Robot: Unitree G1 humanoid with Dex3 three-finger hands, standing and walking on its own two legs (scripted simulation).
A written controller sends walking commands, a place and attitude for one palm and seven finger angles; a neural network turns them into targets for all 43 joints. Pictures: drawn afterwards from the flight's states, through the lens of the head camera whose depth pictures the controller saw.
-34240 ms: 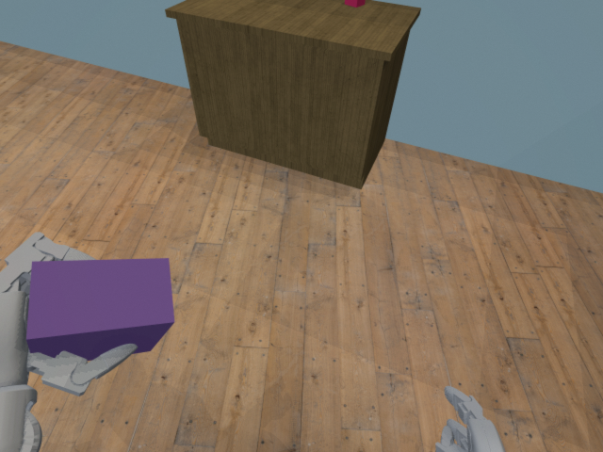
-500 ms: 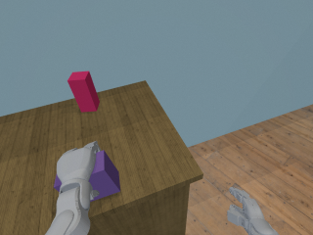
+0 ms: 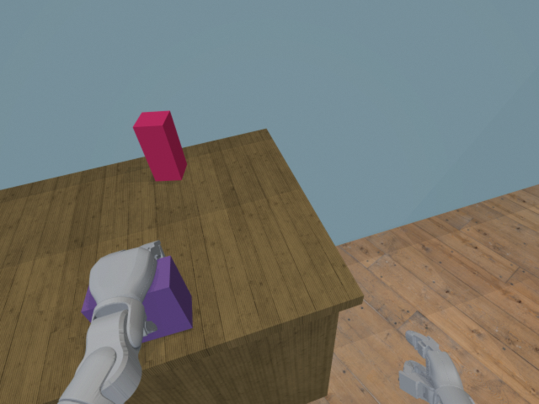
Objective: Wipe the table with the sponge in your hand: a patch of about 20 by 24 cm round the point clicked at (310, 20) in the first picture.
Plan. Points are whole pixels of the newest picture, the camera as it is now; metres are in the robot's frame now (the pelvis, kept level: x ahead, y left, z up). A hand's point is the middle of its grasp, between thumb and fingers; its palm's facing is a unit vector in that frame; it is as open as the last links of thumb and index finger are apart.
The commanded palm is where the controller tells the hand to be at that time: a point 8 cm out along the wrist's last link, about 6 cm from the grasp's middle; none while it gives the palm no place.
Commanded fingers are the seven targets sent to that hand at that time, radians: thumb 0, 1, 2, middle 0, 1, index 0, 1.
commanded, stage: wipe forward along the middle lane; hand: left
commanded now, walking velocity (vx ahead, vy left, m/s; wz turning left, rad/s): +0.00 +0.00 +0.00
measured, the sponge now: (147, 309) +0.25 +0.25 +0.00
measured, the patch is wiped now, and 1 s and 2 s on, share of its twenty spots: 1.00 1.00 1.00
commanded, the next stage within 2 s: slide back across to the first lane in 1.36 s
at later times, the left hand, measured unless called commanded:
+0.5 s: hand (141, 263) +0.31 +0.27 +0.04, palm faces -0.08 -0.02 -1.00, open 10.6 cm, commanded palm +0.29 +0.28 +0.07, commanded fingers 0.00 0.10 1.30 -1.20 -1.60 -1.20 -1.60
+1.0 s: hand (138, 242) +0.35 +0.30 +0.04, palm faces -0.10 -0.01 -0.99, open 10.6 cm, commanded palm +0.33 +0.31 +0.07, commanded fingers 0.00 0.10 1.30 -1.20 -1.60 -1.20 -1.60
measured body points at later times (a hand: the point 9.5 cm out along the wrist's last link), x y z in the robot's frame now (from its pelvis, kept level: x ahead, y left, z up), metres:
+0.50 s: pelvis -0.02 -0.01 -0.01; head -0.01 -0.04 +0.44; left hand +0.31 +0.27 +0.09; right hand +0.16 -0.25 -0.13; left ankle +0.02 +0.15 -0.73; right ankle -0.03 -0.11 -0.73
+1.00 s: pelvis -0.02 -0.01 -0.01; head +0.01 -0.04 +0.44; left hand +0.35 +0.30 +0.10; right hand +0.11 -0.27 -0.14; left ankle +0.02 +0.15 -0.73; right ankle -0.03 -0.11 -0.73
